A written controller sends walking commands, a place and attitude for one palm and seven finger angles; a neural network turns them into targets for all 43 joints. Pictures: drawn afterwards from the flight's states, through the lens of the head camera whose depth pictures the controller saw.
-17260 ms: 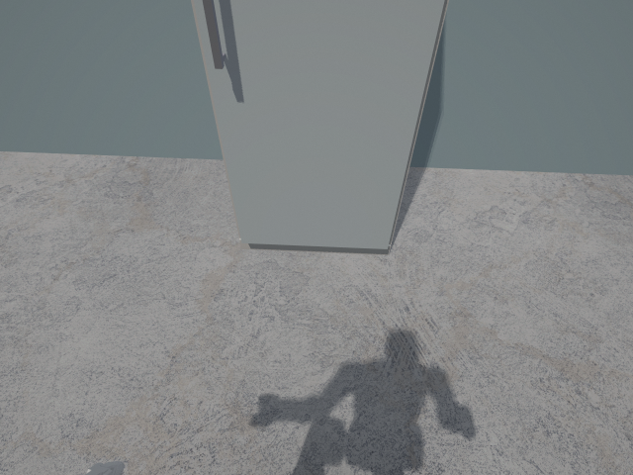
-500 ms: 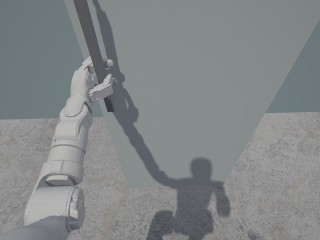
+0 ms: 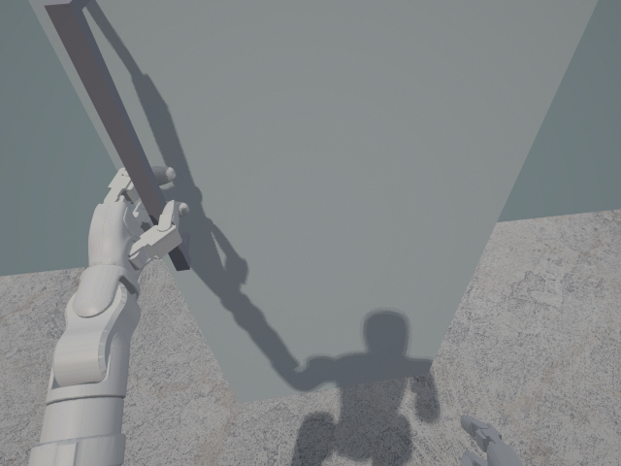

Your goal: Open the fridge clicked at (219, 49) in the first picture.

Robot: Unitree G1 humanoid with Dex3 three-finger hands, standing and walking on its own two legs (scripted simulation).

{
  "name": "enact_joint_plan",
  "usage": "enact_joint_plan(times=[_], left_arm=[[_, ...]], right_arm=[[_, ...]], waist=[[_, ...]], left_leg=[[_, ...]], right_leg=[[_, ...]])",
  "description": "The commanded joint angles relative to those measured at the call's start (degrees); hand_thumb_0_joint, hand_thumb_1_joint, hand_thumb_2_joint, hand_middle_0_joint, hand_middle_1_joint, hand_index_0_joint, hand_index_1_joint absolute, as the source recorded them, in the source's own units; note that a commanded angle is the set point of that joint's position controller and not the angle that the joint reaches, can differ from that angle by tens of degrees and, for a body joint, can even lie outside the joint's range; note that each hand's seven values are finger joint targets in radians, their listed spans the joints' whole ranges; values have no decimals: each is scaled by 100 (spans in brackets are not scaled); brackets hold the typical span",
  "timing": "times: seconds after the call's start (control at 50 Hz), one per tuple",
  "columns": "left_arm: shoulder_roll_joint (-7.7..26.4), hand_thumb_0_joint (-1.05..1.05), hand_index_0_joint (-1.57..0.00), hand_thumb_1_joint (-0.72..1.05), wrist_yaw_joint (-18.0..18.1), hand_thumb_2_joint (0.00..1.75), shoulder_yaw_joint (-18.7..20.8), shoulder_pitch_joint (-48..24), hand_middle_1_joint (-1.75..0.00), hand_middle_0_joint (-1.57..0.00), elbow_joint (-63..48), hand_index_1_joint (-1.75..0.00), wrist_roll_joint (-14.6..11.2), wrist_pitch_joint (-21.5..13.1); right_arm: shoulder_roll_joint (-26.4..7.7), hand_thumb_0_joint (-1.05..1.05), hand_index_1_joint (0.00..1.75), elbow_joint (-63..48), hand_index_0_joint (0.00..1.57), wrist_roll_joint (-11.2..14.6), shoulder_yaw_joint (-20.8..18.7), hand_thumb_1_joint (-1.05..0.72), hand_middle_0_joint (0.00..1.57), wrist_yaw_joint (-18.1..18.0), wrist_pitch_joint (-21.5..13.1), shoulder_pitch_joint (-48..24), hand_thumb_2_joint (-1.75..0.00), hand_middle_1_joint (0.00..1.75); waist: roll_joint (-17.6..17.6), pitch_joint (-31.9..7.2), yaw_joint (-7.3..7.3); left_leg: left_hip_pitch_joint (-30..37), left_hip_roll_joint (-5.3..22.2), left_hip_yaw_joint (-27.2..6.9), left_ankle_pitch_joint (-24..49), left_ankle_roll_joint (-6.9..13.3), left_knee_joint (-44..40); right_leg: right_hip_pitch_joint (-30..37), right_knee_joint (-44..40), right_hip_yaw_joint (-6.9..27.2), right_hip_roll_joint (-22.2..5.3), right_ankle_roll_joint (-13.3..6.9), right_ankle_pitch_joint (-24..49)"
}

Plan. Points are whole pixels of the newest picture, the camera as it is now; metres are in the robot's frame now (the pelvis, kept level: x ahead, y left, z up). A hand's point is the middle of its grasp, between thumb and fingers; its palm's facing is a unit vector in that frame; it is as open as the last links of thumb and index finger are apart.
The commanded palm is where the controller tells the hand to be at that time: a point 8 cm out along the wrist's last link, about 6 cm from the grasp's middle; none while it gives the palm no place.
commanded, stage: walk backward, drawing the door open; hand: left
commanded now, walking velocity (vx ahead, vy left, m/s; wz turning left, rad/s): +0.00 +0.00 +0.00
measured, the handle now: (143, 160) +0.41 +0.21 +0.22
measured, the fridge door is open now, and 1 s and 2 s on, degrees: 2 26 70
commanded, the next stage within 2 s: none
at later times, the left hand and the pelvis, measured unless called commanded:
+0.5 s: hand (172, 269) +0.30 +0.16 +0.15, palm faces +0.35 -0.86 -0.38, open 6.7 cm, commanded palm +0.25 +0.20 +0.15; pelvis +0.09 -0.04 -0.03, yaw +10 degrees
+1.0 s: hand (236, 377) +0.18 +0.07 +0.15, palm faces +0.69 -0.65 -0.30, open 6.5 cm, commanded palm +0.12 +0.09 +0.15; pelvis +0.03 -0.23 -0.02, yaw +20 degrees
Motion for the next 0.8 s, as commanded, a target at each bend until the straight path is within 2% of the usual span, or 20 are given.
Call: enact_joint_plan(times=[0.0,0.04,0.06,0.12,0.18,0.2,0.22,0.24,0.3,0.38,0.44,0.48,0.52,0.56,0.6,0.64,0.66,0.68,0.72,0.78], left_arm=[[706,0,-45,90,-266,90,78,1254,-140,-45,-3475,-140,-96,-218],[721,0,-45,90,-194,90,106,1933,-140,-45,-4451,-140,-156,-168],[2457,0,-45,90,347,90,831,-905,-140,-45,-3831,-140,619,-984],[1170,0,-45,90,530,90,32,1282,-140,-45,-2986,-140,754,-1595],[888,0,-45,90,580,90,-316,1408,-140,-45,-3765,-140,702,-1892],[812,0,-45,90,600,90,-423,1404,-140,-45,-4169,-140,648,-1905],[813,0,-45,90,641,90,-525,1362,-140,-45,-4454,-140,725,-1939],[566,0,-45,90,677,90,-663,1244,-140,-45,-4711,-140,905,-2022],[595,0,-45,90,751,90,-464,1979,-140,-45,-4691,-140,1010,-1974],[1022,0,-45,90,723,90,-108,2414,-140,-45,-5168,-140,875,-1887],[1409,0,-45,90,798,90,338,2883,-140,-45,-5071,-140,804,-1862],[907,0,-45,90,785,90,228,3529,-140,-45,-4074,-140,799,-1902],[1073,0,-45,90,831,90,365,2630,-140,-45,-4262,-140,944,-2253],[1045,0,-45,90,869,90,332,2341,-140,-45,-4627,-140,1060,-2411],[1063,0,-45,90,876,90,169,1970,-140,-45,-4733,-140,1118,-2310],[939,0,-45,90,917,90,53,2217,-140,-45,-4592,-140,1053,-2278],[877,0,-45,90,971,90,-10,2364,-140,-45,-4718,-140,999,-2349],[1232,0,-45,90,1131,90,285,2636,-140,-45,-4457,-140,1117,-2292],[1762,0,-45,90,1106,90,856,1628,-140,-45,-4758,-140,1010,-2326],[1089,0,-45,90,1204,90,317,2069,-140,-45,-4288,-140,1055,-2373]], right_arm=[[-488,0,30,-1255,20,22,-151,-90,20,61,-347,-1094,-90,30],[-450,0,30,-1343,20,20,-129,-90,20,75,-374,-1213,-90,30],[-837,0,30,-1057,20,-97,-142,-90,20,-168,-341,-1003,-90,30],[-584,0,30,-1037,20,-204,-176,-90,20,-399,-322,-1089,-90,30],[-562,0,30,-1059,20,-244,-195,-90,20,-456,-272,-816,-90,30],[-625,0,30,-1086,20,-252,-277,-90,20,-410,-264,-663,-90,30],[-677,0,30,-1085,20,-341,-381,-90,20,-272,-267,-716,-90,30],[-560,0,30,-1024,20,-433,-431,-90,20,-77,-270,-695,-90,30],[-421,0,30,-1152,20,-331,-462,-90,20,-26,-308,-723,-90,30],[-182,0,30,-1312,20,-188,-238,-90,20,-248,-641,-935,-90,30],[-123,0,30,-1529,20,-190,-37,-90,20,-561,-921,-1143,-90,30],[-94,0,30,-1440,20,-200,-89,-90,20,-586,-1032,-582,-90,30],[-351,0,30,-1128,20,-218,-375,-90,20,-375,-886,-345,-90,30],[-241,0,30,-958,20,-168,-333,-90,20,-307,-661,-515,-90,30],[-311,0,30,-923,20,-136,-344,-90,20,-340,-553,-846,-90,30],[-319,0,30,-699,20,-236,-242,-90,20,-347,-534,-732,-90,30],[-501,0,30,-943,20,-348,-191,-90,20,-306,-612,-993,-90,30],[-188,0,30,-1164,20,-493,-116,-90,20,-314,-620,-1213,-90,30],[-286,0,30,-958,20,-269,-444,-90,20,-353,-621,-1068,-90,30],[-462,0,30,-672,20,-312,-409,-90,20,-373,-1085,-909,-90,30]], waist=[[-222,-1544,684],[-151,-1348,675],[-217,-677,155],[-767,-452,432],[-10,-733,129],[609,-958,-91],[1741,-812,-113],[2215,-636,-186],[1159,-326,-61],[805,-390,121],[-621,-454,402],[-1695,-498,535],[-2008,-1161,282],[-1499,-1531,51],[-2082,-1054,-85],[187,-449,-396],[2988,-24,-290],[2115,-35,113],[669,715,58],[902,643,200]], left_leg=[[345,-120,-126,3595,194,206],[224,-125,-151,3413,188,231],[-295,-127,-134,2993,233,850],[-1879,-444,-277,857,169,1057],[-682,-274,-120,3505,161,-332],[1394,83,-476,6914,348,-565],[3560,697,-1322,9265,587,-118],[4208,945,-1657,9413,617,246],[3990,919,-1701,7437,531,489],[1333,557,-1135,5788,105,840],[-1179,-337,-777,-914,99,2381],[-1527,-656,-617,-2267,198,3988],[-1404,-505,-1074,-1772,68,4906],[-485,-571,-351,-1680,-15,4208],[505,-668,617,-2451,22,2240],[990,-188,347,-1381,449,-218],[-586,1692,-2161,-1567,1170,-1890],[-2843,2705,-3200,-479,1537,-1339],[-2454,2279,-2999,393,1626,-1183],[-1133,1397,-1674,1083,938,-440]], right_leg=[[1257,381,-371,-171,170,5172],[1225,368,-386,-194,168,5236],[939,141,93,-439,249,5711],[2085,675,-175,-798,28,6567],[1567,1952,-670,-342,224,6720],[-171,2888,-910,206,522,4922],[-2639,3530,-755,651,453,624],[-3600,3725,-717,681,265,-1336],[-4038,2537,-484,444,94,-1004],[-246,-151,-452,223,114,2297],[1754,169,459,-1173,-95,5885],[1434,126,990,-1542,118,6472],[1224,-211,1702,-1858,721,4897],[587,-936,556,-1272,1924,3029],[-259,-1740,-141,-880,1337,1354],[-1341,-49,-567,-390,1551,50],[-1475,3821,-600,381,1508,-707],[-371,6374,1095,-171,436,-1143],[-1568,6054,914,127,449,-1056],[-1414,3081,-14,-5,469,-1269]])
